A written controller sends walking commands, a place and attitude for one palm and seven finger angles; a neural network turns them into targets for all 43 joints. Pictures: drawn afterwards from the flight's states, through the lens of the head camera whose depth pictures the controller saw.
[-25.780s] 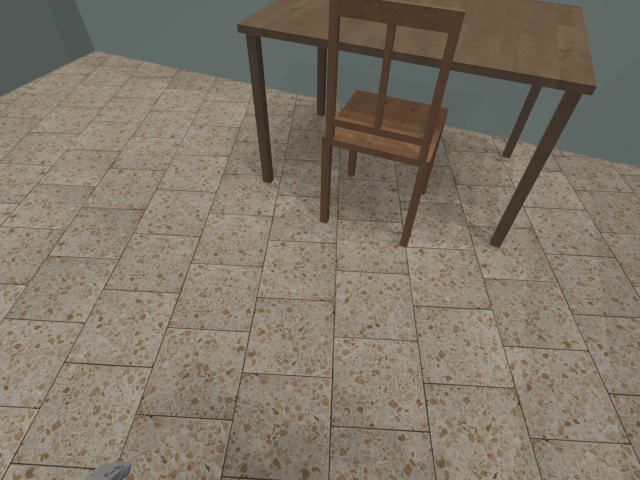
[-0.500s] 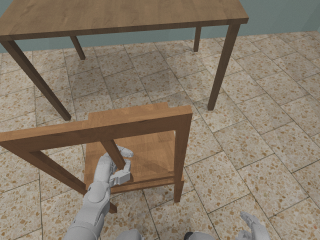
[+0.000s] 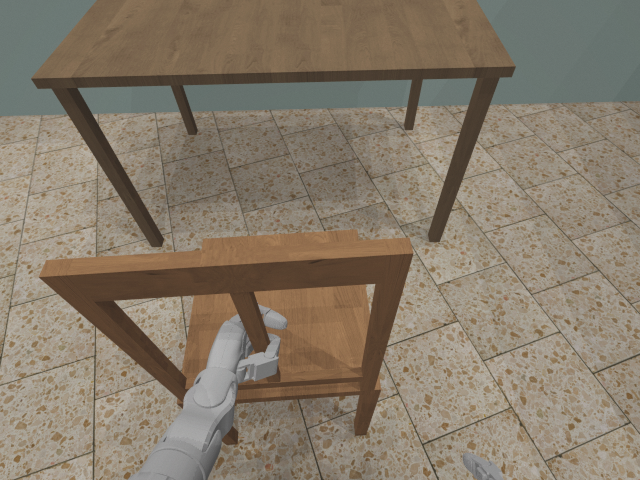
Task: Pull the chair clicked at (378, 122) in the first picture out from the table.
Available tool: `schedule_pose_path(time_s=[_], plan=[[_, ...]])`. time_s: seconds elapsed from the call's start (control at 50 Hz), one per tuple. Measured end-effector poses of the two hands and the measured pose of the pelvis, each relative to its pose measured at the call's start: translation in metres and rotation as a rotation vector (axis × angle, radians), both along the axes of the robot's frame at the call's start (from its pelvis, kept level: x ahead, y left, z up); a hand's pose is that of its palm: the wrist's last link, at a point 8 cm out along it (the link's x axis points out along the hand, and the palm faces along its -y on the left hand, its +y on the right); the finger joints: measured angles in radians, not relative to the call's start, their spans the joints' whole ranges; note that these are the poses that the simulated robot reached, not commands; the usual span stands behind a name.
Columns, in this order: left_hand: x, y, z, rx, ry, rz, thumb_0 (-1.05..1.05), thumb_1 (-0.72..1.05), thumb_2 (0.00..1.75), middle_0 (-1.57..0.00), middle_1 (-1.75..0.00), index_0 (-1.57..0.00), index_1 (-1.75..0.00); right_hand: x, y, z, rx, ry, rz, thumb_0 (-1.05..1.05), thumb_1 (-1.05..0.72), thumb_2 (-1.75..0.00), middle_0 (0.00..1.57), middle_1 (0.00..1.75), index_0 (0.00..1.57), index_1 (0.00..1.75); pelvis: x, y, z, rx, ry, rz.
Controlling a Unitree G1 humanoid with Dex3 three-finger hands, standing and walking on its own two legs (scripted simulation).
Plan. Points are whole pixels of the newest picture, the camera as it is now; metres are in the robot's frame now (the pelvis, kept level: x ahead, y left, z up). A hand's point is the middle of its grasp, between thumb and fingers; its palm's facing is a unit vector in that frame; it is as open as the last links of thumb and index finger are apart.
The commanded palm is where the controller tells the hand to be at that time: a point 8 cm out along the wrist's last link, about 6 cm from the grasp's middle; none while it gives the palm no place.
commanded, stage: stop walking, hand still on the chair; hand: left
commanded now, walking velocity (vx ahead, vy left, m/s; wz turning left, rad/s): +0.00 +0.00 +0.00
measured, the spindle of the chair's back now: (260, 342) +0.31 +0.11 -0.08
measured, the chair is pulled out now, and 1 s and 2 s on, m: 0.55 0.55 0.55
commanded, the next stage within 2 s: open the thumb and straighten the fingers in 0.44 s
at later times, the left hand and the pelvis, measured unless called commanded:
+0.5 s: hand (271, 357) +0.28 +0.09 -0.06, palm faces -0.09 -0.99 -0.12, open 5.3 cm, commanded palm +0.27 +0.14 -0.06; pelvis +0.00 +0.00 +0.00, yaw +0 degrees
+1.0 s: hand (246, 340) +0.31 +0.13 -0.06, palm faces -0.09 -0.99 -0.10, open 13.6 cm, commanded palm +0.28 +0.17 -0.05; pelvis +0.01 +0.02 -0.02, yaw +0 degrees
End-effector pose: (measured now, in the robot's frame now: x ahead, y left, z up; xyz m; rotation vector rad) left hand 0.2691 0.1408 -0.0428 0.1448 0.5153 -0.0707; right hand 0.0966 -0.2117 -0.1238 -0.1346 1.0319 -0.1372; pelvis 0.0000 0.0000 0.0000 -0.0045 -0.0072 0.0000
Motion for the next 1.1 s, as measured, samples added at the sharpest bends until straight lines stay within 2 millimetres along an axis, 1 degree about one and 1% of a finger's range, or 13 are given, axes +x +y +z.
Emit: schedule_pose_path(time_s=[0.2, 0.28, 0.36, 0.44, 0.56, 0.64, 0.74, 0.8, 0.86, 0.92, 0.96, 1.04, 1.1], plan=[[0.001, 0.000, 0.000, 0.008, -0.003, 0.005, 0.05, 0.68, 0.83, -0.24, -1.17, -0.50, -1.45, 0.017, -0.037, 0.009, -0.092, -0.032, -0.031, 0.01, -0.91, -0.90, 0.20, 0.30, 0.20, 0.30, 0.007, -0.004, 0.000, 0.005, -0.005, 0.000], [0.001, 0.000, 0.000, 0.008, -0.004, 0.005, 0.05, 0.68, 0.83, -0.24, -1.17, -0.50, -1.45, 0.023, -0.046, 0.016, -0.118, -0.057, -0.042, 0.00, -0.91, -0.90, 0.20, 0.30, 0.20, 0.30, 0.006, -0.004, 0.001, 0.006, -0.009, 0.001], [0.001, 0.000, 0.000, 0.006, -0.004, 0.007, 0.05, 0.68, 0.83, -0.24, -1.18, -0.50, -1.45, 0.025, -0.046, 0.021, -0.124, -0.075, -0.045, 0.00, -0.91, -0.90, 0.20, 0.30, 0.20, 0.30, 0.004, -0.004, 0.001, 0.007, -0.012, 0.001], [0.001, 0.000, 0.000, 0.004, -0.002, 0.009, 0.05, 0.68, 0.83, -0.24, -1.18, -0.50, -1.45, 0.024, -0.040, 0.021, -0.111, -0.077, -0.042, 0.00, -0.91, -0.90, 0.20, 0.30, 0.20, 0.30, 0.002, -0.004, 0.001, 0.007, -0.012, -0.002], [0.001, 0.000, 0.000, 0.001, 0.000, 0.008, 0.05, 0.68, 0.83, -0.23, -1.19, -0.50, -1.45, 0.016, -0.027, 0.016, -0.081, -0.049, -0.040, 0.00, -0.91, -0.90, 0.20, 0.30, 0.20, 0.30, 0.001, -0.002, 0.001, 0.005, -0.011, -0.005], [0.003, 0.004, -0.004, -0.040, -0.013, 0.018, 0.05, 0.63, 0.80, -0.27, -1.24, -0.50, -1.45, 0.008, -0.025, 0.014, -0.043, -0.057, -0.052, 0.00, -0.91, -0.90, 0.20, 0.30, 0.20, 0.30, 0.002, -0.002, -0.003, 0.008, 0.046, 0.007], [0.010, 0.015, -0.002, -0.017, -0.058, -0.006, 0.03, 0.41, 0.68, -0.38, -1.34, -0.50, -1.45, -0.002, -0.031, 0.011, -0.052, -0.072, -0.045, 0.00, -0.90, -0.90, 0.21, 0.30, 0.20, 0.30, 0.002, 0.002, -0.010, 0.006, 0.093, 0.005], [0.014, 0.021, -0.002, -0.005, -0.053, -0.009, 0.02, 0.19, 0.56, -0.42, -1.38, -0.49, -1.44, -0.005, -0.034, 0.006, -0.056, -0.066, -0.039, 0.00, -0.91, -0.90, 0.20, 0.30, 0.20, 0.30, 0.003, 0.006, -0.013, 0.006, 0.115, 0.004], [0.020, 0.032, -0.005, 0.007, -0.026, 0.015, 0.02, -0.06, 0.44, -0.43, -1.34, -0.48, -1.38, -0.007, -0.035, 0.001, -0.064, -0.058, -0.042, 0.01, -0.91, -0.90, 0.20, 0.30, 0.20, 0.30, 0.004, 0.010, -0.017, 0.008, 0.130, 0.002], [0.025, 0.041, -0.005, 0.003, -0.014, 0.033, 0.01, -0.25, 0.35, -0.41, -1.25, -0.44, -1.27, -0.005, -0.034, -0.001, -0.068, -0.068, -0.047, 0.01, -0.91, -0.90, 0.20, 0.30, 0.20, 0.30, 0.006, 0.012, -0.019, 0.008, 0.144, 0.000], [0.025, 0.042, -0.003, -0.011, -0.020, 0.028, 0.01, -0.34, 0.30, -0.38, -1.16, -0.40, -1.17, -0.002, -0.033, -0.001, -0.069, -0.083, -0.047, 0.01, -0.91, -0.90, 0.20, 0.30, 0.20, 0.30, 0.009, 0.014, -0.020, 0.007, 0.152, 0.001], [0.021, 0.035, -0.002, -0.040, -0.029, -0.001, 0.00, -0.45, 0.25, -0.31, -0.93, -0.32, -0.94, 0.011, -0.027, -0.001, -0.065, -0.122, -0.036, 0.01, -0.91, -0.90, 0.20, 0.30, 0.20, 0.30, 0.014, 0.017, -0.023, 0.004, 0.162, 0.003], [0.019, 0.034, -0.007, -0.037, -0.008, -0.008, 0.00, -0.50, 0.22, -0.25, -0.74, -0.25, -0.74, 0.023, -0.023, 0.000, -0.067, -0.146, -0.016, 0.01, -0.91, -0.90, 0.20, 0.30, 0.20, 0.30, 0.015, 0.018, -0.026, 0.005, 0.163, 0.005]])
